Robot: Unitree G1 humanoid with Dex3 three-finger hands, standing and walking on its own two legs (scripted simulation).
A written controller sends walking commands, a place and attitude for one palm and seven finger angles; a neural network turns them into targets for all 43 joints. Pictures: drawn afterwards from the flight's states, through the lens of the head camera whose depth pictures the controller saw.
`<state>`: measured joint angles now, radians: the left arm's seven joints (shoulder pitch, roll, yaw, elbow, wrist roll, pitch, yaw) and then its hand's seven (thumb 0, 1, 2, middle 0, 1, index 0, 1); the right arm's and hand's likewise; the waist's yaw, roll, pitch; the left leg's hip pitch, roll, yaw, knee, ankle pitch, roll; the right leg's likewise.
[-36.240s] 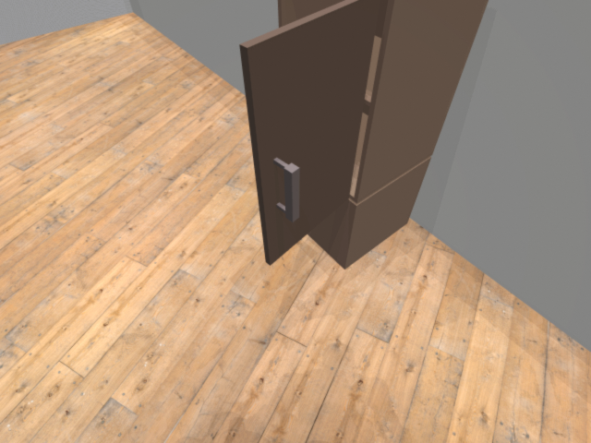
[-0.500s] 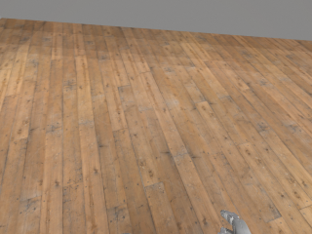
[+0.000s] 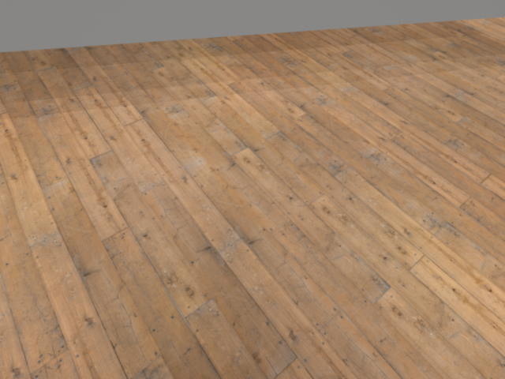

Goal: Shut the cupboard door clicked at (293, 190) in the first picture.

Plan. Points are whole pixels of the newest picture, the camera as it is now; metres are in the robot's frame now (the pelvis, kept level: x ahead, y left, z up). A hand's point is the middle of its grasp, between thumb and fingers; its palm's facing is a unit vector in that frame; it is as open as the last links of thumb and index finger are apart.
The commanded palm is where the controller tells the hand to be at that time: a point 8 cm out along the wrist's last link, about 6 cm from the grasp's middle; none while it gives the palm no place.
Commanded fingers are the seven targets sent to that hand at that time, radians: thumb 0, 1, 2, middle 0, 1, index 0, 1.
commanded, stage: turn to face it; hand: left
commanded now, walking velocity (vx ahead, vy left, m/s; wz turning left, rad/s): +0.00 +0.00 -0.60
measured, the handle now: out of the picture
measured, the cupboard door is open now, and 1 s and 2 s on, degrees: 62 62 62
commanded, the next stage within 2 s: none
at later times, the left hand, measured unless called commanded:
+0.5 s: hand (179, 368) +0.16 +0.13 -0.15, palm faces -0.31 -0.92 -0.23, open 7.4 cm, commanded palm none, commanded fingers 0.00 0.90 0.90 -0.20 -0.30 -0.20 -0.30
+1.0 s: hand (205, 324) +0.23 +0.10 -0.15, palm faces -0.57 -0.78 -0.24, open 7.4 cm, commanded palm none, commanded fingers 0.00 0.90 0.90 -0.20 -0.30 -0.20 -0.30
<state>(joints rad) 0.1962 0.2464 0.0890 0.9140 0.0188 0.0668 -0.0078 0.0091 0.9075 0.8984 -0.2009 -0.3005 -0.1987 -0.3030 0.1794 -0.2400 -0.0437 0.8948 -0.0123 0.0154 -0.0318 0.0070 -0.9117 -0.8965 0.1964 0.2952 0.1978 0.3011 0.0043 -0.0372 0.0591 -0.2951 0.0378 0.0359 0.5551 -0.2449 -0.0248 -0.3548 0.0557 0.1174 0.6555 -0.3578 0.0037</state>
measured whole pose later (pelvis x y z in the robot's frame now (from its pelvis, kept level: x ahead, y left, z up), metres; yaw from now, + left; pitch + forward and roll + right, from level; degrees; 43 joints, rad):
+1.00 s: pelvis +0.01 -0.01 +0.01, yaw -37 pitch +0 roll -2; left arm 0.13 0.26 0.08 0.87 0.02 0.08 -0.05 0.01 0.91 0.90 -0.20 -0.30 -0.19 -0.30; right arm 0.23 -0.23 -0.03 0.89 -0.03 0.02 -0.01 0.01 -0.90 -0.90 0.20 0.30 0.21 0.30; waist -0.01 0.03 0.10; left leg -0.23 0.19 0.24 0.58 -0.33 -0.04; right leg -0.34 -0.03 -0.08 0.73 -0.38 0.04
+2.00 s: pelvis +0.01 -0.05 +0.01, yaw -72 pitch +1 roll +0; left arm 0.15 0.21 0.04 0.89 0.02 0.04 -0.01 0.01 0.91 0.90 -0.20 -0.30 -0.20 -0.30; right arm 0.17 -0.27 -0.05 0.89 -0.01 0.06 -0.01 0.01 -0.91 -0.90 0.20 0.30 0.20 0.30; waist -0.02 0.03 0.09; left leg -0.50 0.09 0.04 1.05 -0.41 -0.10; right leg -0.26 0.02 0.02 0.52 -0.29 -0.03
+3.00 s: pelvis +0.03 -0.10 +0.00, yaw -98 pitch +1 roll -1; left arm 0.22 0.19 0.06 0.98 0.02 0.05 -0.01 0.01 0.91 0.90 -0.20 -0.30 -0.20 -0.30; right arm 0.25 -0.19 -0.02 0.95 -0.03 0.00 -0.01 0.01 -0.91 -0.90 0.20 0.30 0.20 0.30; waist -0.02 -0.03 0.02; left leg -0.31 0.06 0.09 0.61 -0.30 0.00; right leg -0.27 0.02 0.02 0.66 -0.44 -0.01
